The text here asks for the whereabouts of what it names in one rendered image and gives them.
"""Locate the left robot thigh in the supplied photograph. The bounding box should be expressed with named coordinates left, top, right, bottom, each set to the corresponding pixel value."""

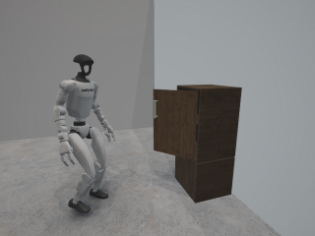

left=86, top=127, right=106, bottom=171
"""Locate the right robot hand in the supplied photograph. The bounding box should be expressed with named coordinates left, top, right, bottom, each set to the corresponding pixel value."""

left=58, top=141, right=76, bottom=166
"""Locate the right robot upper arm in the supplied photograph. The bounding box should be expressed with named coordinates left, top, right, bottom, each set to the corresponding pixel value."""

left=54, top=80, right=76, bottom=116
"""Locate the left robot hand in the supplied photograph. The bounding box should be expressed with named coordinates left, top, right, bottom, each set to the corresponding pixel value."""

left=103, top=125, right=116, bottom=142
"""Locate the right robot shin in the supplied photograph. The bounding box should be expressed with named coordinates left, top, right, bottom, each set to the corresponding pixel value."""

left=73, top=172, right=95, bottom=204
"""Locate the handle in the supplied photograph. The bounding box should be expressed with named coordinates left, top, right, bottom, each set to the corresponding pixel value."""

left=153, top=100, right=158, bottom=119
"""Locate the left robot forearm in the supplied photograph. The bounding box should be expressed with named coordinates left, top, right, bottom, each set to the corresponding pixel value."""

left=94, top=106, right=108, bottom=127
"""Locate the left robot upper arm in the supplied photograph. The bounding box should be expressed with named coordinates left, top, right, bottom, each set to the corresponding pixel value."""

left=90, top=81, right=99, bottom=109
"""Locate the cupboard door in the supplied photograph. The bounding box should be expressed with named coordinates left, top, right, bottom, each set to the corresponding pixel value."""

left=153, top=88, right=198, bottom=160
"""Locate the right robot forearm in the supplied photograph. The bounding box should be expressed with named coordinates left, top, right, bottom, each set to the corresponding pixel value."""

left=53, top=106, right=69, bottom=143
